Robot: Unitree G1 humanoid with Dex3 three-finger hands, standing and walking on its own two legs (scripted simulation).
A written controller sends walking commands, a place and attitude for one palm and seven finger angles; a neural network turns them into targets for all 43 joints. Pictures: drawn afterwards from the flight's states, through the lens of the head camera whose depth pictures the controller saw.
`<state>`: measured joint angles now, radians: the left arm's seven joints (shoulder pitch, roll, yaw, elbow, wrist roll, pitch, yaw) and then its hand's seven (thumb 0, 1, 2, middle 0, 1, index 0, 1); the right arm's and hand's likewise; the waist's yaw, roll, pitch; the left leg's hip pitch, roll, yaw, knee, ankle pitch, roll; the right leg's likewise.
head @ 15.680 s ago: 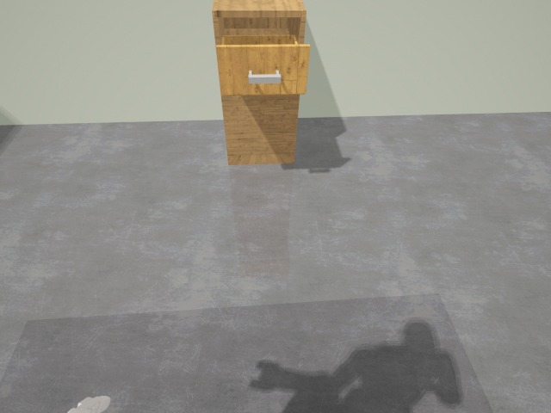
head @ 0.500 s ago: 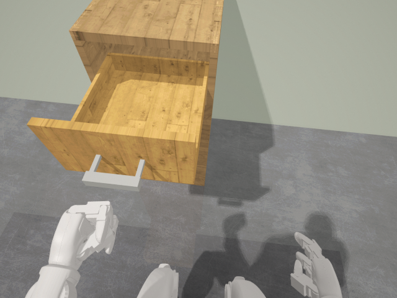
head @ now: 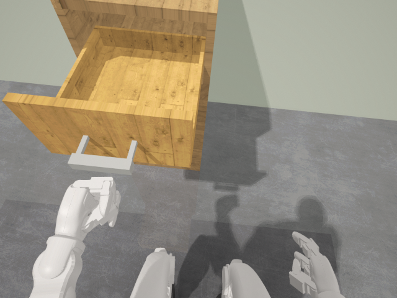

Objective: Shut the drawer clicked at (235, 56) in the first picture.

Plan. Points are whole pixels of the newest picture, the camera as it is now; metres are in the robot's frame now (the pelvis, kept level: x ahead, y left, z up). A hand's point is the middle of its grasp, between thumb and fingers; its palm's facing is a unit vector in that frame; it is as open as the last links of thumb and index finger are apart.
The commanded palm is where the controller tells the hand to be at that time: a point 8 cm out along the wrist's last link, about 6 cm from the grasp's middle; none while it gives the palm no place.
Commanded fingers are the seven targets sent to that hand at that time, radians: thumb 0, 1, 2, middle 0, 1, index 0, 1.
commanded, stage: bring the fist close to the handle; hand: left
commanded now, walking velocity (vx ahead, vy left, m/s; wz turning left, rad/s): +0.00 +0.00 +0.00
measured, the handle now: (105, 153) +0.38 +0.20 +0.04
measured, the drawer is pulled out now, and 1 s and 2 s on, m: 0.28 0.24 0.13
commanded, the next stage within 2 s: push the drawer shut in 0.26 s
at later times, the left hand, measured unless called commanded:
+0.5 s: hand (116, 206) +0.28 +0.16 +0.03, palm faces -0.08 -0.99 -0.06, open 3.3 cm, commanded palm +0.27 +0.22 +0.04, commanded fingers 0.00 0.90 0.90 -1.40 -1.60 -1.40 -1.60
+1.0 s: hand (124, 172) +0.34 +0.16 +0.03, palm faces -0.09 -0.99 -0.06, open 2.9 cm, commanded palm +0.34 +0.21 +0.04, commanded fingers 0.00 0.90 0.90 -1.40 -1.60 -1.40 -1.60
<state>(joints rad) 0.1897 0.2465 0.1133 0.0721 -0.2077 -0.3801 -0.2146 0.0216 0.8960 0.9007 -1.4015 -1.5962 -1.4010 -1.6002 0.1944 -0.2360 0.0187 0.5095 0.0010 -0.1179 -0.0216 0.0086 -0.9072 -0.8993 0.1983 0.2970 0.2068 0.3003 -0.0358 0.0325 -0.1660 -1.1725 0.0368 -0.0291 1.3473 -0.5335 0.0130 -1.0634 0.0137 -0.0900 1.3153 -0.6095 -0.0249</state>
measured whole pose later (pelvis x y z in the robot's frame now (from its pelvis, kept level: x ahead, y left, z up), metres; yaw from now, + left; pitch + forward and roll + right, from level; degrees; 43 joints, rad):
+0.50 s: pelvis +0.01 +0.01 +0.00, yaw +0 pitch +21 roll -3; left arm 0.20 0.24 0.08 0.08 -0.18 -0.39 -0.18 0.02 0.90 0.90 -1.40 -1.60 -1.40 -1.60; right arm 0.20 -0.24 0.02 0.49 0.00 -0.09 -0.01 0.01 -0.91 -0.90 0.20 0.30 0.21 0.30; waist -0.04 0.04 -0.18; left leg -1.16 0.03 -0.02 1.33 -0.53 0.02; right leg -1.05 0.01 -0.08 1.29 -0.61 -0.01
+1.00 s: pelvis +0.00 +0.00 +0.00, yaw +0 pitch +21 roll -4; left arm -0.14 0.27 0.12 0.33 -0.17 -0.35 -0.18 -0.03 0.83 0.92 -1.40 -1.60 -1.40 -1.60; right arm 0.20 -0.25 0.03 0.56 0.01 -0.06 -0.03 0.01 -0.91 -0.90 0.20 0.30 0.21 0.30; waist -0.05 0.03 -0.16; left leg -1.18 0.03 -0.03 1.32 -0.52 0.02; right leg -1.07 0.01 -0.09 1.29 -0.59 -0.02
